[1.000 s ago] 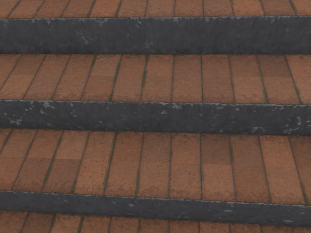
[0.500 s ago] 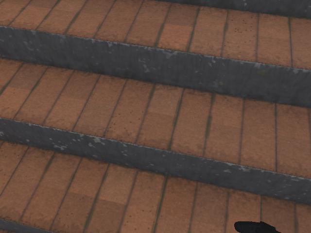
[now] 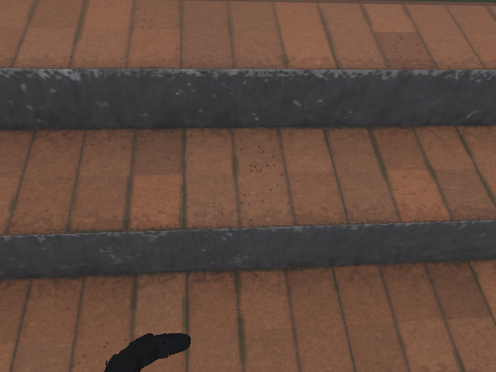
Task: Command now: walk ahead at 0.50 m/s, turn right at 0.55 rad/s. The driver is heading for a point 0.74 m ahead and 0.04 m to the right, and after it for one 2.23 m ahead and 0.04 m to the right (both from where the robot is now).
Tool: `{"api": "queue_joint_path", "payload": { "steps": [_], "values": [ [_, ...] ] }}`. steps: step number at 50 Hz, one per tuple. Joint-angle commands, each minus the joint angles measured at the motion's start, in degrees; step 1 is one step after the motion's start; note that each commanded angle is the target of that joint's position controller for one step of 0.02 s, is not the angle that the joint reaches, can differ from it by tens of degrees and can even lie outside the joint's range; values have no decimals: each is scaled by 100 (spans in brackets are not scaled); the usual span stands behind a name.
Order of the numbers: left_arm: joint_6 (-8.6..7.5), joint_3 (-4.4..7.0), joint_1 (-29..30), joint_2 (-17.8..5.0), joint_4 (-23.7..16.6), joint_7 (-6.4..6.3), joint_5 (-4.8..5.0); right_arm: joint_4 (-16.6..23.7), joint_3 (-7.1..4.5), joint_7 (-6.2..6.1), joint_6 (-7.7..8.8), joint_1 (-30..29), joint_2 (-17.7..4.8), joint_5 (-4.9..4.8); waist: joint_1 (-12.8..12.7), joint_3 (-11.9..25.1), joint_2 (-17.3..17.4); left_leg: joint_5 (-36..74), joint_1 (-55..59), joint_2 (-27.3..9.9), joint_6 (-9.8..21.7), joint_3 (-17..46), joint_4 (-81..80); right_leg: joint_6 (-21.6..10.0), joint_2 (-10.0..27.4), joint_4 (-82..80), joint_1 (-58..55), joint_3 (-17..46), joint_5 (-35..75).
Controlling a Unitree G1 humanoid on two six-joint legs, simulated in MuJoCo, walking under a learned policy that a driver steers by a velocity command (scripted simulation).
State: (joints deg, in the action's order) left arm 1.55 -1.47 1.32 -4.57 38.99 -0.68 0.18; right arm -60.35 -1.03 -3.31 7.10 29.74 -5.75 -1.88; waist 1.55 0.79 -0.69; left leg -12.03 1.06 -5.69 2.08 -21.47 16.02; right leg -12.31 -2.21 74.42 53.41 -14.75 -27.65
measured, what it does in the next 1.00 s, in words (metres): climbs: left foot 0.17 m higher, then right foot 0.17 m higher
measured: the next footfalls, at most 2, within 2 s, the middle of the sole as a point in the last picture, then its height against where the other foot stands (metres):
left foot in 0.52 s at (218, 321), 0.17 m higher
right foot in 1.00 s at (340, 180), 0.17 m higher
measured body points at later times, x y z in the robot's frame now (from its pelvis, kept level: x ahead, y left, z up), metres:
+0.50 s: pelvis +0.29 +0.00 +0.17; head +0.32 -0.03 +0.62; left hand +0.24 +0.24 +0.04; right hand +0.54 -0.15 +0.11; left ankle +0.44 +0.06 -0.42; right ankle +0.13 -0.03 -0.57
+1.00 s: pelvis +0.54 -0.06 +0.33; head +0.60 -0.07 +0.78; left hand +0.85 -0.02 +0.28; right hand +0.39 -0.24 +0.20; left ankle +0.44 +0.06 -0.42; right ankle +0.69 -0.19 -0.27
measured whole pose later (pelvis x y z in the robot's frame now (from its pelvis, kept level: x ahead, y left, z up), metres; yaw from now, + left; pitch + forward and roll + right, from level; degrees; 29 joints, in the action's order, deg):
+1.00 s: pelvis +0.54 -0.06 +0.33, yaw -13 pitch +5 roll -2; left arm -1.8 -2.9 5.2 -0.3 30.6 0.0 0.2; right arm -57.8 -2.2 -1.7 6.0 30.8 -5.8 -0.1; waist 5.3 -2.2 0.9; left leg -10.5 1.0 -2.0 2.8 -4.2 10.0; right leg -8.2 1.6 71.7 57.4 -9.2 -20.0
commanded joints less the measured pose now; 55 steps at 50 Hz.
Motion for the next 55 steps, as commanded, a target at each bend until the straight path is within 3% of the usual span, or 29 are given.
{"api": "queue_joint_path", "payload": {
  "steps": [1,2,3,6,8,11,16,19,22,24,25,26,27,28,29,30,32,34,37,41,45,46,47,49,50,51,52,53,55],
  "values": [
    [-71,431,-1933,-1028,54,-52,-89,1085,-400,249,132,-442,-1800,25,-1105,1963,1212,7875,-779,-1166,666,633,4232,-410,-461,-2369,-3713,1681,-1117],
    [20,696,-1631,-1683,140,-78,-51,1738,-333,505,158,-1142,-1254,221,-1033,1718,-750,1165,-3360,408,153,971,6843,-1151,733,-4588,-4381,5249,-2320],
    [42,826,-971,-1824,-94,-38,-95,2085,-375,592,173,-1676,-1018,460,-828,1709,-361,630,-4516,757,7,2567,9529,-1072,1194,-6054,-4262,7426,-3071],
    [-384,591,-1408,-910,807,-63,-218,2836,-9,366,123,-1957,-45,537,-46,-223,838,1063,-6017,394,235,2598,10737,-282,1076,-5423,-2710,5371,-921],
    [-522,510,-1711,-664,1175,-7,-238,2800,194,259,-94,-1538,273,535,258,-526,723,905,-6494,286,321,2576,10811,38,553,-5046,-2593,3859,648],
    [-712,432,-1872,-772,1234,132,-168,2920,288,233,-307,-1933,157,479,321,-594,528,645,-6802,164,247,2298,9748,398,409,-5030,-2468,2844,1803],
    [-924,445,-3205,-990,1706,166,-122,3604,508,99,-390,-3881,501,477,-422,-411,-222,-432,-8568,171,428,1607,10722,557,697,-5746,-3829,3201,1489],
    [-747,504,-3499,-1083,1670,-193,-32,3959,604,295,-458,-4646,453,472,-697,-105,-231,-588,-7730,194,417,1316,8974,210,883,-6939,-4419,3252,2870],
    [-718,521,-2853,-1075,1260,-318,80,3449,496,325,-465,-3617,278,322,-91,715,-211,-1003,-4243,625,654,836,6308,214,695,-6494,-4152,1883,8165],
    [-953,717,-2652,-1765,990,-253,138,2938,190,199,-572,-2126,-275,98,611,1823,-855,-921,-2570,908,672,1026,5635,116,1296,-5062,-4811,2173,12104],
    [-1066,820,-2443,-1965,953,-92,217,2827,25,167,-538,-1707,-674,95,900,1966,-989,-936,-2150,1014,721,1215,4381,160,1318,-3972,-5222,2189,12275],
    [-1207,846,-2237,-1822,848,44,190,2624,-156,149,-492,-1243,-1001,271,1153,2168,-824,-1155,-1284,721,922,2196,3587,243,1027,-2514,-4722,2294,10702],
    [-1252,745,-2542,-1005,565,253,202,2205,-347,119,-495,-722,-1547,421,864,2303,1421,1020,143,-1137,2157,5484,2238,759,-407,492,-2335,2098,3430],
    [-1228,756,-2480,-996,401,357,-153,2101,-442,123,-585,-900,-1431,292,688,2357,1157,405,-389,-1175,2351,7428,683,787,-852,2965,-1591,2555,1829],
    [-1130,641,-2224,-498,37,368,-276,1898,-399,158,-510,-1556,-974,190,44,1304,233,-1913,-1090,-1088,2000,6640,767,722,-500,3637,-635,2592,2293],
    [-1074,483,-1801,-236,-192,309,-399,1528,-281,201,-439,-1566,-533,218,-58,452,-265,-2942,-1663,-982,1606,6052,816,544,-363,3915,26,2386,2421],
    [-861,233,-1553,130,-426,156,-328,898,-132,236,-247,-1264,65,397,-350,-149,-359,-1600,-2402,-702,1116,4615,730,341,-314,4779,593,2624,2342],
    [-666,88,-1527,368,-549,50,-221,529,-114,321,-88,-941,73,385,-513,-390,-133,-357,-2307,-606,927,3689,554,299,-276,5262,1325,2736,1856],
    [-516,76,-790,86,-807,23,-216,537,-106,406,85,-1298,-320,338,-728,-729,-120,83,-3105,-300,691,2532,-34,468,-78,3551,1162,2223,1803],
    [-486,71,74,166,-1113,-166,-254,261,-177,321,237,-192,-847,237,-289,-531,403,1993,-1220,-695,1000,2749,-452,497,360,4641,2687,1341,811],
    [-393,-141,875,236,-1569,79,-278,253,-200,35,-117,429,-700,273,139,77,399,2380,-316,-151,981,2151,-1045,526,812,1805,1558,605,706],
    [-365,-233,1131,533,-1698,126,-141,352,-255,-39,-175,433,-739,236,276,193,564,2991,-579,-285,1007,2168,-1416,448,817,621,363,674,485],
    [-343,-159,915,428,-1498,144,58,566,-255,-8,-193,165,-787,281,145,428,317,4698,-1077,-180,973,2023,-1196,477,353,-392,-1139,136,388],
    [-336,103,-1036,62,-809,36,142,741,-401,137,31,121,-1454,142,-533,1683,1106,8991,-152,-661,775,2123,399,337,-184,-835,-2873,368,1006],
    [-358,251,-1707,-357,-670,-13,48,916,-487,287,155,-295,-1707,-34,-1039,2046,1122,8665,-57,-593,545,2051,1464,252,-126,-1956,-3677,750,1468],
    [-486,389,-2124,-830,-443,-83,-174,1169,-447,476,258,-27,-1265,-158,-902,2615,307,6357,-1925,-174,109,2225,3049,-357,1181,-2199,-5375,2760,3034],
    [-364,548,-2565,-1284,-507,-204,-317,1425,-483,586,194,-388,-1284,-222,-1387,3125,-1305,437,-2757,1069,-80,1991,5938,-1331,2559,-4182,-5609,5128,4536],
    [-287,596,-1742,-1334,-671,-186,-234,1429,-540,600,61,-314,-1035,110,-1022,3209,-842,-560,-3009,1095,-203,3042,8486,-1393,2589,-4766,-4760,5739,3255],
    [-315,536,-618,-806,-341,-161,-125,2046,-487,334,-291,-1026,-484,402,-269,1436,64,199,-4115,515,-81,2709,9244,-713,2415,-4697,-3252,4661,-17]
  ]
}}
Keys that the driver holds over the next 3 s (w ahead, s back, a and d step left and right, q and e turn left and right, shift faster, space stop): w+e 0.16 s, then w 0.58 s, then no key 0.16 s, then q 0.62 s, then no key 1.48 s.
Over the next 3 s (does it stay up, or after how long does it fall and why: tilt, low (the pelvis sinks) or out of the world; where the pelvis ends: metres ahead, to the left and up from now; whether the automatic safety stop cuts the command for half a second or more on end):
stays up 0.70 -0.10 0.48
